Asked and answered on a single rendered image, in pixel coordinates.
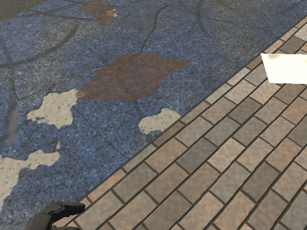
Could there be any left robot hand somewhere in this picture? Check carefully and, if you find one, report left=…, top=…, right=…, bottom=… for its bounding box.
left=26, top=200, right=85, bottom=230

